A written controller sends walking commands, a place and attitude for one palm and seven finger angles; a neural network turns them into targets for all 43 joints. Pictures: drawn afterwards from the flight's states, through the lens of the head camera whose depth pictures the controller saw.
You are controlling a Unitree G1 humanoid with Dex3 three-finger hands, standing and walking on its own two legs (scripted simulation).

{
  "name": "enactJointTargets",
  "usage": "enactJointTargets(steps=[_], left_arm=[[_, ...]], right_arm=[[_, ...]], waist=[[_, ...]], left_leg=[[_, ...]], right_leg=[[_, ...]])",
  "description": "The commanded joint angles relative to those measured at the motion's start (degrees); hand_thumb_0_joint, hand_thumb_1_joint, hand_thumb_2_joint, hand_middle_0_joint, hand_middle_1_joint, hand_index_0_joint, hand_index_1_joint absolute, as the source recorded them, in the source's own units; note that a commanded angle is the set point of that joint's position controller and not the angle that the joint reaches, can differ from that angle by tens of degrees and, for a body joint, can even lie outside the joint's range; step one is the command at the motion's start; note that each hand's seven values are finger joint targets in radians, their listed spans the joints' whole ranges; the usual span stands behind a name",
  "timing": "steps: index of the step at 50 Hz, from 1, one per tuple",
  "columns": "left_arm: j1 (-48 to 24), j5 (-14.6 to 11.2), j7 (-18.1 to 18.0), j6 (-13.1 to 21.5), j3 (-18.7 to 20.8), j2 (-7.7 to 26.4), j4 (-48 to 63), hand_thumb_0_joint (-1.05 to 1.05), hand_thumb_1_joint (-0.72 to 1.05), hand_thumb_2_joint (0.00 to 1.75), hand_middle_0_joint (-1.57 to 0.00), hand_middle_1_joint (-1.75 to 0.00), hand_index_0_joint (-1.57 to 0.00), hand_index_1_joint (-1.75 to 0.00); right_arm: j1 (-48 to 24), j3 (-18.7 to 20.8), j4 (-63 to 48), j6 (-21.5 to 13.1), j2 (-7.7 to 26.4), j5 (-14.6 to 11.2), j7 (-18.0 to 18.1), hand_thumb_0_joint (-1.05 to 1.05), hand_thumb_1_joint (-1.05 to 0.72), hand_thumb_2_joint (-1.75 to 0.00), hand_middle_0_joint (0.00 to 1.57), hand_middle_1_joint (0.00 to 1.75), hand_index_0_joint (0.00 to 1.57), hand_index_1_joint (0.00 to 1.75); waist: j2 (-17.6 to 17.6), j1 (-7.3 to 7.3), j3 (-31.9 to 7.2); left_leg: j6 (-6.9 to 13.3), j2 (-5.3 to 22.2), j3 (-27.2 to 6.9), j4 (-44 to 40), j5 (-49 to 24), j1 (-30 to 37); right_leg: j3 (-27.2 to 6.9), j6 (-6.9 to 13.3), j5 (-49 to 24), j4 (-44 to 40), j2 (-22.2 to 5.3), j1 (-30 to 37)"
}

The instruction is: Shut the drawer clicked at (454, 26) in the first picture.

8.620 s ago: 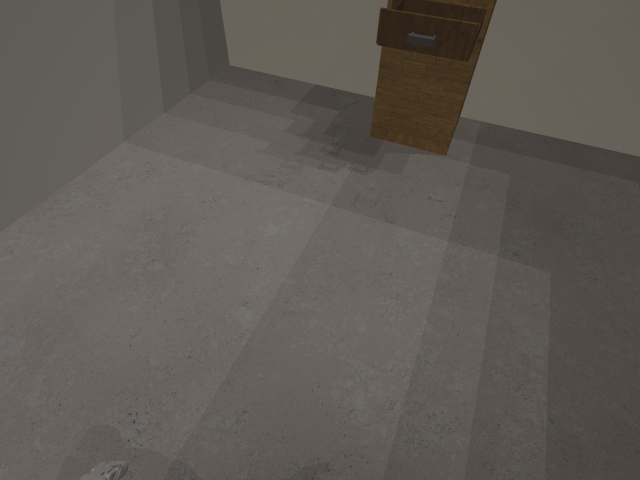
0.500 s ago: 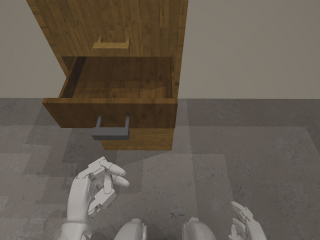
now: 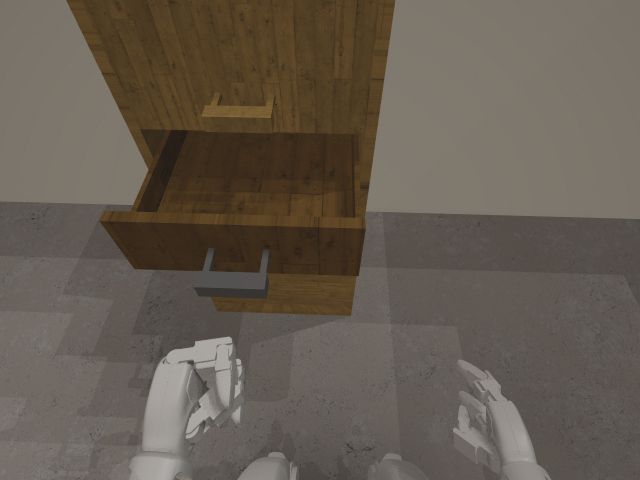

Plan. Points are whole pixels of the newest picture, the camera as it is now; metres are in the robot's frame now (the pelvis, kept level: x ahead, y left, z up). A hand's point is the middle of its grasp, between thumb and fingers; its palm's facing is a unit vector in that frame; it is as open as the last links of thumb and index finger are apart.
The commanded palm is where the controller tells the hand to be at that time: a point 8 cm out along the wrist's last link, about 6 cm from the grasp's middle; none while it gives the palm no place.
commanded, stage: raise the hand and make a fist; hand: left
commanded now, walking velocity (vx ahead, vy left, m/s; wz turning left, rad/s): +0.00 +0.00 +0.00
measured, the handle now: (235, 270) +0.41 +0.16 -0.04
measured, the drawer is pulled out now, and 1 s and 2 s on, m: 0.21 0.21 0.21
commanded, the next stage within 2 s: bring the fist close to the handle in 0.52 s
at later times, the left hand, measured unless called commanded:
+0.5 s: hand (237, 382) +0.22 +0.10 +0.07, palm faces +0.01 -1.00 -0.03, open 3.3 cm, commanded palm +0.19 +0.16 +0.07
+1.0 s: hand (246, 368) +0.24 +0.10 +0.03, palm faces -0.01 -1.00 -0.03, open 3.3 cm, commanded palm +0.23 +0.16 +0.03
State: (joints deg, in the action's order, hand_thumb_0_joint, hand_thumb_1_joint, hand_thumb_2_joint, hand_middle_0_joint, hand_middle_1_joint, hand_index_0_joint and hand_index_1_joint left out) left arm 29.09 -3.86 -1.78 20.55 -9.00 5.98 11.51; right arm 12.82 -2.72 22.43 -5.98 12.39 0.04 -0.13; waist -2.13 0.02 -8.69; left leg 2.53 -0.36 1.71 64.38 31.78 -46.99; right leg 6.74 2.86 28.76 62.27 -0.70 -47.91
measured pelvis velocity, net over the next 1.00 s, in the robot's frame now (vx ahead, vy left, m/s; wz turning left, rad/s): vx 0.00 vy -0.01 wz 0.00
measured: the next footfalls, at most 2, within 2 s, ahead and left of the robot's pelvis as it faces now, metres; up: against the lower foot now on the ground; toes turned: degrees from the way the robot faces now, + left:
none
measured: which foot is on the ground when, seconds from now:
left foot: down 0.00-1.00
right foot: down 0.00-1.00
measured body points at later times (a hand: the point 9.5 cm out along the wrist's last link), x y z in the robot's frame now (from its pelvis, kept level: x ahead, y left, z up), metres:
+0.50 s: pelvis +0.00 -0.01 +0.00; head +0.06 -0.02 +0.45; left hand +0.21 +0.16 +0.07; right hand +0.18 -0.25 -0.07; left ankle +0.00 +0.09 -0.66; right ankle +0.02 -0.09 -0.66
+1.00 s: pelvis +0.00 -0.01 -0.02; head +0.07 -0.02 +0.43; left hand +0.24 +0.16 +0.03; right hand +0.18 -0.24 -0.10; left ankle +0.00 +0.09 -0.66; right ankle +0.02 -0.09 -0.66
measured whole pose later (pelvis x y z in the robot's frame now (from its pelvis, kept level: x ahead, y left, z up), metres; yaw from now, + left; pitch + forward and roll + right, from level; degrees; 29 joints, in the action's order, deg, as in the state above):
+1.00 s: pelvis +0.00 -0.01 -0.02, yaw +0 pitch +17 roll -1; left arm 18.4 -5.8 -0.3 22.9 -3.9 7.3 1.2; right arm 12.8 -1.5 26.6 -6.6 13.5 0.1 0.1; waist -1.8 -1.1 -9.3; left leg 1.5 0.1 1.2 68.9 33.1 -53.3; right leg 7.2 4.0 30.4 67.2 -0.5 -54.4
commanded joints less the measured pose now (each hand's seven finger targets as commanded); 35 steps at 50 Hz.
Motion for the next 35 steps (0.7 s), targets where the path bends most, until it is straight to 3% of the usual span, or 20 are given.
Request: enactJointTargets(steps=[1,5,7,10,14,18,20,23,24,26,29,32,35], left_arm=[[-1.52,-0.51,-0.29,3.36,2.54,2.47,13.25,0.00,0.90,0.90,-1.40,-1.60,-1.40,-1.60],[-0.97,-1.01,-0.17,3.60,2.40,2.26,14.46,0.00,0.90,0.90,-1.40,-1.60,-1.40,-1.60],[-0.06,-1.18,0.25,3.23,2.11,1.94,13.50,0.00,0.90,0.90,-1.40,-1.60,-1.40,-1.60],[0.49,-1.32,0.82,2.39,3.11,2.50,11.09,0.00,0.90,0.90,-1.40,-1.60,-1.40,-1.60],[-0.49,-1.86,0.89,2.84,5.84,4.90,12.48,0.00,0.90,0.90,-1.40,-1.60,-1.40,-1.60],[-0.28,-2.61,0.92,4.07,4.85,3.39,13.53,0.00,0.90,0.90,-1.40,-1.60,-1.40,-1.60],[-1.17,-2.48,0.90,4.37,3.97,2.70,12.47,0.00,0.90,0.90,-1.40,-1.60,-1.40,-1.60],[-1.21,-2.33,1.05,4.41,4.67,3.68,11.73,0.00,0.90,0.90,-1.40,-1.60,-1.40,-1.60],[-1.77,-2.13,0.94,4.20,5.55,4.67,10.74,0.00,0.90,0.90,-1.40,-1.60,-1.40,-1.60],[-0.89,-2.28,1.24,3.95,5.28,4.15,11.16,0.00,0.90,0.90,-1.40,-1.60,-1.40,-1.60],[-1.68,-2.55,0.91,3.47,6.48,4.98,11.10,0.00,0.90,0.90,-1.40,-1.60,-1.40,-1.60],[-2.52,-2.41,0.88,3.49,4.80,3.41,10.47,0.00,0.90,0.90,-1.40,-1.60,-1.40,-1.60],[-5.27,-1.79,0.91,4.44,4.16,2.33,7.26,0.00,0.90,0.90,-1.40,-1.60,-1.40,-1.60]], right_arm=[[-0.95,3.82,-8.42,-2.58,6.94,0.07,0.89,0.00,-0.90,-0.90,0.20,0.30,0.20,0.30],[-0.60,3.80,-8.23,-2.75,6.87,0.01,0.82,0.00,-0.90,-0.90,0.20,0.30,0.20,0.30],[-0.60,3.90,-8.09,-2.81,7.02,-0.20,0.83,0.00,-0.90,-0.90,0.20,0.30,0.20,0.30],[-0.96,3.95,-7.99,-2.68,7.26,-0.30,0.99,0.00,-0.90,-0.90,0.20,0.30,0.20,0.30],[-1.30,4.10,-7.85,-2.99,7.27,-0.31,1.29,0.00,-0.90,-0.90,0.20,0.30,0.20,0.30],[-0.86,4.22,-7.51,-3.68,7.15,-0.40,1.14,0.00,-0.90,-0.90,0.20,0.30,0.20,0.30],[-0.77,4.14,-7.09,-3.88,7.28,-0.30,1.09,0.00,-0.90,-0.90,0.20,0.30,0.20,0.30],[-0.75,4.27,-7.04,-4.07,7.55,-0.28,1.07,0.00,-0.90,-0.90,0.20,0.30,0.20,0.30],[-0.74,4.39,-6.76,-3.96,7.73,-0.34,1.20,0.00,-0.90,-0.90,0.20,0.30,0.20,0.30],[-0.80,4.31,-7.18,-4.04,7.54,-0.40,1.11,0.00,-0.90,-0.90,0.20,0.30,0.20,0.30],[-0.84,4.29,-7.09,-3.83,7.65,-0.50,1.25,0.00,-0.90,-0.90,0.20,0.30,0.20,0.30],[-0.94,4.05,-7.04,-4.01,7.45,-0.42,1.13,0.00,-0.90,-0.90,0.20,0.30,0.20,0.30],[-0.98,4.13,-6.14,-4.14,7.57,-0.05,1.09,0.00,-0.90,-0.90,0.20,0.30,0.20,0.30]], waist=[[2.43,-1.14,-10.19],[2.45,-1.06,-12.08],[2.73,-1.23,-10.58],[6.21,-1.36,-8.72],[3.91,-0.61,-9.53],[2.07,-0.97,-10.69],[3.06,-1.64,-9.42],[3.09,-1.49,-9.29],[5.14,-1.80,-9.10],[3.17,-1.13,-9.44],[4.70,-1.20,-9.53],[2.87,-1.59,-8.44],[5.41,-2.44,-7.96]], left_leg=[[-1.19,0.24,-4.02,-9.61,-16.58,5.30],[-1.14,0.24,-3.93,-9.55,-19.65,6.34],[-1.25,0.27,-3.95,-9.79,-19.05,5.99],[-1.05,0.04,-3.63,-9.84,-15.83,3.40],[-1.01,-0.25,-3.07,-9.67,-14.87,2.83],[-1.07,-0.19,-2.94,-9.55,-16.83,4.26],[-1.02,-0.15,-3.17,-9.33,-16.40,3.60],[-1.01,-0.19,-3.10,-9.23,-15.02,3.02],[-0.90,-0.08,-3.21,-9.10,-14.66,2.55],[-0.98,-0.35,-2.81,-9.23,-14.27,2.55],[-0.89,-0.22,-2.98,-9.44,-14.64,2.55],[-0.97,-0.27,-3.01,-9.33,-14.07,2.79],[-0.92,-0.19,-3.32,-7.60,-13.45,0.79]], right_leg=[[-4.53,-0.95,-14.92,-8.75,0.52,10.92],[-4.64,-0.97,-18.38,-8.61,0.48,12.87],[-4.57,-1.09,-18.03,-9.02,0.47,12.45],[-5.40,-1.33,-15.34,-10.36,0.26,13.15],[-6.78,-1.18,-13.65,-11.14,-0.07,14.34],[-6.05,-1.27,-16.52,-10.39,-0.06,14.04],[-6.23,-1.37,-15.94,-10.54,0.00,13.32],[-6.46,-1.39,-13.96,-10.86,-0.14,12.86],[-6.72,-1.49,-13.33,-11.14,-0.06,12.86],[-7.26,-1.46,-12.96,-11.47,-0.32,13.49],[-7.24,-1.47,-13.14,-11.63,-0.13,14.07],[-6.57,-1.46,-12.78,-11.24,-0.15,12.32],[-6.63,-1.58,-12.09,-10.00,-0.09,9.99]])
